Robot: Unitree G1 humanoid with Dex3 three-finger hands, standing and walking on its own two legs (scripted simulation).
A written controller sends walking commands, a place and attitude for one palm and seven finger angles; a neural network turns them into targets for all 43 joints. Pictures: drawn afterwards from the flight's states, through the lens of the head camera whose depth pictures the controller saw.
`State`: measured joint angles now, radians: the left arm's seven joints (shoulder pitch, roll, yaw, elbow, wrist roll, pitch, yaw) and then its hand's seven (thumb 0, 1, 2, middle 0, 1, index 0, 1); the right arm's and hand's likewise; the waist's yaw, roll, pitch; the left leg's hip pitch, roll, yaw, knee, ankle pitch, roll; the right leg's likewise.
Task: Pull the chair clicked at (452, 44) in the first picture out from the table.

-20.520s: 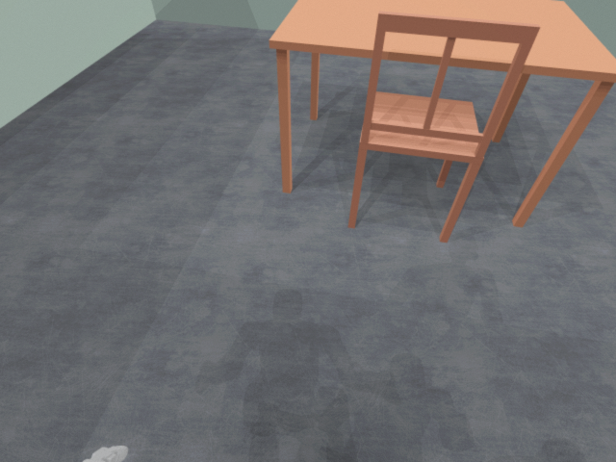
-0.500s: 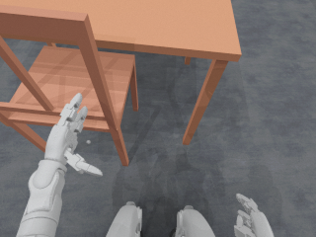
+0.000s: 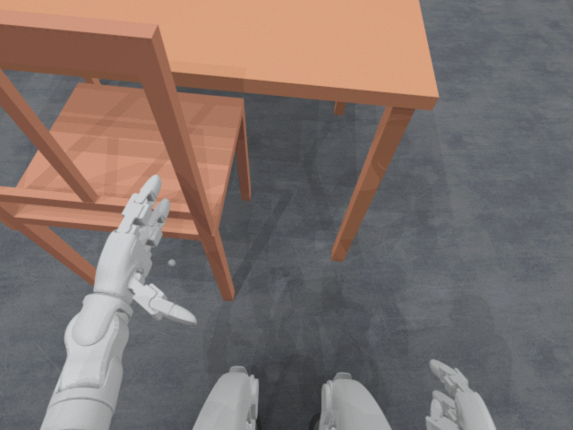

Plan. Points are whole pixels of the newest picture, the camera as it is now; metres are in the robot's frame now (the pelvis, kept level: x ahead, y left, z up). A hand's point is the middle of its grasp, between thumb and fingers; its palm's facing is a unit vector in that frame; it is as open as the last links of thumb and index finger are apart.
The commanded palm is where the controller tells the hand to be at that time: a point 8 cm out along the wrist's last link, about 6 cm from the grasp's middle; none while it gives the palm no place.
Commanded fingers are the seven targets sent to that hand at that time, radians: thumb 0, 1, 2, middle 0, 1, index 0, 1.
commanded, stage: aim the fingers beside a spindle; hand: left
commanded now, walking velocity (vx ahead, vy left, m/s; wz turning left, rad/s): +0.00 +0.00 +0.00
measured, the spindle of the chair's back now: (46, 143) +0.50 +0.39 +0.04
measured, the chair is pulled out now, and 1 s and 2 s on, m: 0.00 0.00 0.00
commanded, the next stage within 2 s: none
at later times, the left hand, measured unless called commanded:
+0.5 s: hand (173, 256) +0.34 +0.17 +0.02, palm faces -0.07 -1.00 -0.03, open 16.9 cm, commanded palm +0.32 +0.22 +0.03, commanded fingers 0.00 -0.50 0.30 -0.06 -0.08 -0.06 -0.08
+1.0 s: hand (165, 247) +0.34 +0.18 +0.03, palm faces -0.07 -1.00 -0.04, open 16.9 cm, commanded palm +0.32 +0.23 +0.03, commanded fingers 0.00 -0.50 0.30 -0.06 -0.08 -0.06 -0.08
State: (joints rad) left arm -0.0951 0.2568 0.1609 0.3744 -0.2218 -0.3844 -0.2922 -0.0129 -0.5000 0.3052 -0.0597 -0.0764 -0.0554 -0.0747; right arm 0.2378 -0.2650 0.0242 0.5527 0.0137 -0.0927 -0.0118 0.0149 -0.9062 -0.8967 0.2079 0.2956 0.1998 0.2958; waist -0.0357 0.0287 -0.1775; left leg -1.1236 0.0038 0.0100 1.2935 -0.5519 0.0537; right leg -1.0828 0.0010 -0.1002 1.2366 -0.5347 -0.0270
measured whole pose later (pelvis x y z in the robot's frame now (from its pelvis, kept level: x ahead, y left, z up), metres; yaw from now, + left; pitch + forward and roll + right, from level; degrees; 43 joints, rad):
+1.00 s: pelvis +0.00 -0.01 +0.00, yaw +0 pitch +22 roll -3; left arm -0.16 0.29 0.21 0.41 -0.22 -0.37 -0.29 -0.01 -0.50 0.31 -0.06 -0.08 -0.06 -0.08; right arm 0.22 -0.26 0.03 0.55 0.02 -0.08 -0.01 0.01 -0.91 -0.90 0.21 0.30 0.20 0.30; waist -0.04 0.03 -0.19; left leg -1.13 0.01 0.01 1.30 -0.55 0.05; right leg -1.10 0.01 -0.10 1.25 -0.54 -0.04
